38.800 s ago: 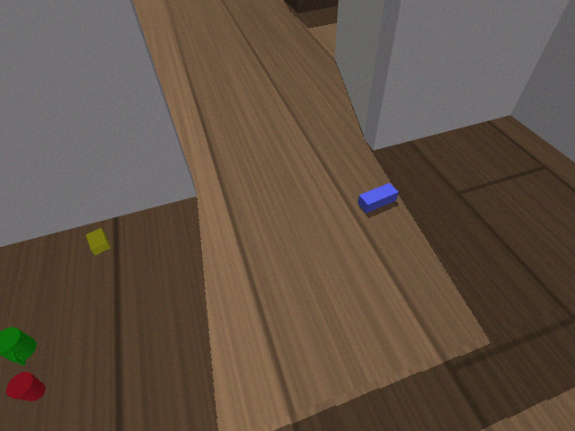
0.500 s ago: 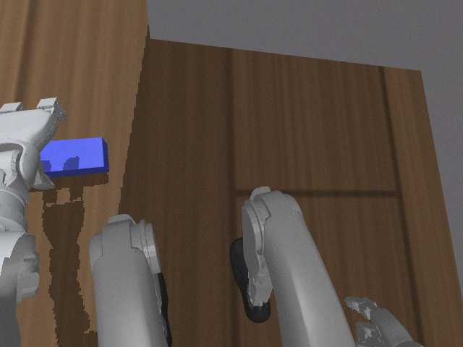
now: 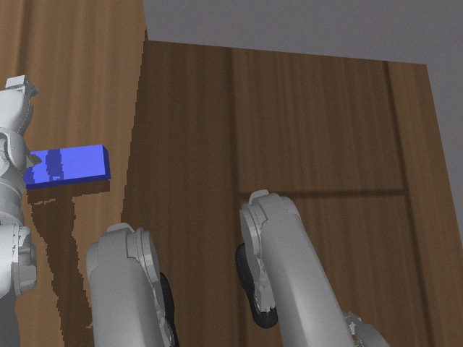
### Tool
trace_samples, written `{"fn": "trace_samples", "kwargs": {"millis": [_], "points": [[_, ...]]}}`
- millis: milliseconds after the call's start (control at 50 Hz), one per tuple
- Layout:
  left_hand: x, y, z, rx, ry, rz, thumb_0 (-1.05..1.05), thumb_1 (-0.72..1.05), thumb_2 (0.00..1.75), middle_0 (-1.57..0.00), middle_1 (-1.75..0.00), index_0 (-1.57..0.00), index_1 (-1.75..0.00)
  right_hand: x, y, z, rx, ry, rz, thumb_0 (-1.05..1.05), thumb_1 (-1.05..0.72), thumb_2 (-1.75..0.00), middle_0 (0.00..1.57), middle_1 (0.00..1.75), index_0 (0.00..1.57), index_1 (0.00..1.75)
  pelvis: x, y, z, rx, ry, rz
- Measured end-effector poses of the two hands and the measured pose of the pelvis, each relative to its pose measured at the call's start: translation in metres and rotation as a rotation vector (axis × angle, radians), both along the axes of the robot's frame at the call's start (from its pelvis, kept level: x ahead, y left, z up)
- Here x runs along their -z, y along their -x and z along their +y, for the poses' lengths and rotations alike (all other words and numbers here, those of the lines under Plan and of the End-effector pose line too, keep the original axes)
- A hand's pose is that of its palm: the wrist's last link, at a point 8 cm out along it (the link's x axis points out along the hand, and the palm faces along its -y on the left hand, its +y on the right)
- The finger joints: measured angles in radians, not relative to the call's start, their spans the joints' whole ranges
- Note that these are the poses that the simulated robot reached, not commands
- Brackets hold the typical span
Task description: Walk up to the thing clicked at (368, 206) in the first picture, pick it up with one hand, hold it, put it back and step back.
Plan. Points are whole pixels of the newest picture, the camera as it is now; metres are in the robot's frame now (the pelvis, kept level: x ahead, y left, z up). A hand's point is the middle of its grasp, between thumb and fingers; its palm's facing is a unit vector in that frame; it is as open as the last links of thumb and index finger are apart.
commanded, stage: home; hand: left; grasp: from above
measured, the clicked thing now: (66, 167) +0.47 +0.29 -0.33
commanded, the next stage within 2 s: none
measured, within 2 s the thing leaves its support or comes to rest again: neither
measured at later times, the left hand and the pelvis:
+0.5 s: hand out of the picture +0.28 +0.25 +0.07, palm faces -0.18 -0.78 -0.60, open 7.5 cm; pelvis +0.00 +0.00 +0.18, yaw +5 degrees
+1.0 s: hand out of the picture +0.23 +0.21 +0.28, palm faces +0.19 -0.96 -0.22, open 7.4 cm; pelvis +0.06 +0.00 +0.34, yaw +8 degrees
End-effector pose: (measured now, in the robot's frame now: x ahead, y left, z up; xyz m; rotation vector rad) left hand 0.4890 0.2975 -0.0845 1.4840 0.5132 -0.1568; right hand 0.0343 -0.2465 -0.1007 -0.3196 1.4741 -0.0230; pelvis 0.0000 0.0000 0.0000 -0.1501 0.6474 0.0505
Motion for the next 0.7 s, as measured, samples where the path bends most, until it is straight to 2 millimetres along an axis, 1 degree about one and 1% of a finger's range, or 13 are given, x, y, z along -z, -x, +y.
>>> {"fn": "trace_samples", "kwargs": {"millis": [40, 80, 160, 240, 320, 420, 500, 600, 700], "points": [[-0.011, 0.01, -0.001, -0.021, 0.038, 0.016, 0.0, -0.15, 0.91, -0.21, -0.7, -0.2, -0.71, -0.007, -0.004, -0.001, 0.014, -0.013, -0.003, 0.0, -0.89, -0.9, 0.21, 0.3, 0.21, 0.3, -0.011, -0.002, 0.0, -0.004, -0.004, 0.005], [-0.026, 0.024, -0.001, -0.041, 0.079, 0.024, 0.0, -0.02, 0.88, -0.22, -0.62, -0.2, -0.63, -0.015, -0.01, -0.004, 0.019, -0.019, -0.009, 0.0, -0.89, -0.9, 0.21, 0.3, 0.21, 0.3, -0.022, -0.003, 0.0, -0.009, -0.01, 0.007], [-0.062, 0.062, 0.001, -0.11, 0.2, 0.01, 0.0, 0.25, 0.85, -0.22, -0.47, -0.2, -0.48, -0.037, -0.032, -0.013, 0.005, -0.008, -0.047, 0.0, -0.9, -0.9, 0.21, 0.3, 0.21, 0.3, -0.051, -0.002, -0.002, -0.015, -0.025, 0.0], [-0.099, 0.104, 0.004, -0.193, 0.324, -0.003, 0.0, 0.52, 0.86, -0.22, -0.38, -0.21, -0.39, -0.066, -0.067, -0.022, -0.03, 0.022, -0.142, 0.0, -0.9, -0.9, 0.21, 0.3, 0.2, 0.3, -0.08, 0.0, -0.004, -0.022, -0.039, -0.022], [-0.133, 0.143, 0.002, -0.267, 0.439, -0.014, 0.0, 0.71, 0.87, -0.22, -0.34, -0.21, -0.34, -0.104, -0.109, -0.023, -0.066, 0.046, -0.288, 0.0, -0.9, -0.9, 0.2, 0.3, 0.2, 0.3, -0.11, 0.002, -0.005, -0.033, -0.047, -0.059], [-0.169, 0.187, -0.006, -0.372, 0.57, -0.011, 0.0, 0.82, 0.89, -0.22, -0.31, -0.21, -0.32, -0.157, -0.155, -0.011, -0.099, 0.043, -0.477, 0.0, -0.9, -0.9, 0.2, 0.3, 0.2, 0.3, -0.148, 0.004, -0.004, -0.046, -0.055, -0.113], [-0.199, 0.215, -0.015, -0.47, 0.674, -0.008, 0.0, 0.86, 0.89, -0.22, -0.31, -0.21, -0.31, -0.199, -0.179, 0.005, -0.109, 0.018, -0.591, 0.0, -0.9, -0.9, 0.2, 0.3, 0.2, 0.3, -0.18, 0.0, -0.004, -0.057, -0.063, -0.152], [-0.237, 0.237, -0.023, -0.591, 0.79, -0.02, 0.0, 0.88, 0.89, -0.22, -0.3, -0.21, -0.3, -0.243, -0.195, 0.025, -0.106, -0.021, -0.682, 0.0, -0.9, -0.9, 0.2, 0.3, 0.2, 0.3, -0.216, -0.008, -0.004, -0.068, -0.076, -0.202], [-0.276, 0.252, -0.029, -0.705, 0.896, -0.021, 0.01, 0.89, 0.9, -0.22, -0.3, -0.21, -0.3, -0.28, -0.197, 0.038, -0.086, -0.047, -0.714, 0.0, -0.9, -0.9, 0.21, 0.3, 0.21, 0.3, -0.253, -0.02, -0.002, -0.077, -0.086, -0.252]]}}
